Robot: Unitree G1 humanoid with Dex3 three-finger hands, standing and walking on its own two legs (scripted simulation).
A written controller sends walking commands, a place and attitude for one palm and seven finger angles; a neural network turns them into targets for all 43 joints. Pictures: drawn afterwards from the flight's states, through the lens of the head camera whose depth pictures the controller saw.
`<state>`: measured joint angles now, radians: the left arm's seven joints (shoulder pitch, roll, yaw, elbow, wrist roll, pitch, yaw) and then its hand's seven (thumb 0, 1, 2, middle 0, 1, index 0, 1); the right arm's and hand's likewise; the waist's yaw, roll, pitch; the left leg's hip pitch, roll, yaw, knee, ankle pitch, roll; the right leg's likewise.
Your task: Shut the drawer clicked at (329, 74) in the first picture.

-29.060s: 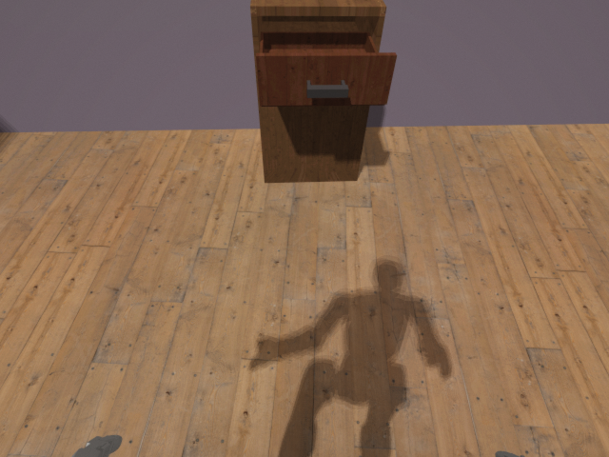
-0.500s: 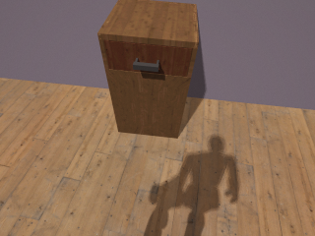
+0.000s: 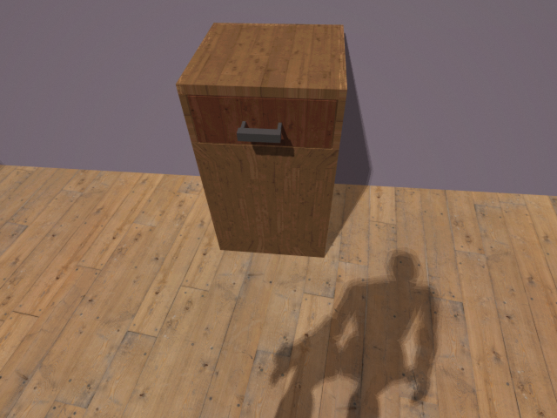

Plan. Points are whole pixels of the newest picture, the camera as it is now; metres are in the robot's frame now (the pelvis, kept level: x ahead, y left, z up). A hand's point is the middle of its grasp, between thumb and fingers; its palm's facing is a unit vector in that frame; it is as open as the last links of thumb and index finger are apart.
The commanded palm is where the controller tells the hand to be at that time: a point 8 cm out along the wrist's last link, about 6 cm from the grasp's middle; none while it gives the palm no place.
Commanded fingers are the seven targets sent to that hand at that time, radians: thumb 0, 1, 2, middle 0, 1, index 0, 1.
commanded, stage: let the arm hang, fingers relaxed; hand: left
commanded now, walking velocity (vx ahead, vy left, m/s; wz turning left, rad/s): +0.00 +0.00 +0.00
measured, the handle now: (260, 130) +0.86 +0.10 -0.10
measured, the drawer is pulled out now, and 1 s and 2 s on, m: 0.00 0.00 0.00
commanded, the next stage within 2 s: look to check the result in 0.28 s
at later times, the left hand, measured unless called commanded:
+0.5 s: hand out of the picture +0.02 +0.16 -0.17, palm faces +0.01 -0.98 -0.21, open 7.3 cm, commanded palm none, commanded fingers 0.00 0.90 0.90 -0.20 -0.30 -0.20 -0.30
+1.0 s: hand out of the picture +0.04 +0.16 -0.17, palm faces +0.02 -0.98 -0.21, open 7.3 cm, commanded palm none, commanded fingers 0.00 0.90 0.90 -0.20 -0.30 -0.20 -0.30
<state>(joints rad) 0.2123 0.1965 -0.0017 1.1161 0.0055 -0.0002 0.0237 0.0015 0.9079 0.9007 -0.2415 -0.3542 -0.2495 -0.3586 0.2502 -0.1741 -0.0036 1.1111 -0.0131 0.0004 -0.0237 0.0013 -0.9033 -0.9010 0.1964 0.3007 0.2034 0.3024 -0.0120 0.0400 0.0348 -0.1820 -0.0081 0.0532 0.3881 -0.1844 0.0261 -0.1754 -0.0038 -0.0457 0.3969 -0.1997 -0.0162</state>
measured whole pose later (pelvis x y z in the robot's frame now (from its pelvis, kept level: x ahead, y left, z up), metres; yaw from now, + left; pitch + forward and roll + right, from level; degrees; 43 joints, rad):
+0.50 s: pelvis +0.02 -0.01 +0.00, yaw +0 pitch -1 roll +0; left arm 0.25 0.15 0.00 1.15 0.00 0.00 0.03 0.00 0.91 0.90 -0.20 -0.30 -0.20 -0.30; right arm 0.27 -0.15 -0.01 1.14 -0.01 0.00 -0.04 0.00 -0.90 -0.90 0.19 0.30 0.20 0.30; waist -0.01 0.02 0.06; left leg -0.17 0.01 0.05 0.38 -0.20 0.01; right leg -0.16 0.01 -0.05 0.38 -0.22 -0.03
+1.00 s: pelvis +0.03 -0.02 +0.00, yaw +0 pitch +0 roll +0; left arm 0.25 0.15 0.01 1.14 0.00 -0.01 0.03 0.00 0.91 0.90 -0.20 -0.30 -0.20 -0.30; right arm 0.26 -0.15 -0.01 1.14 -0.01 -0.01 -0.05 0.00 -0.91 -0.90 0.19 0.30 0.20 0.30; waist -0.01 0.02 0.04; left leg -0.14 0.02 0.05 0.37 -0.22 0.00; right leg -0.14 0.02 -0.05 0.38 -0.24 -0.04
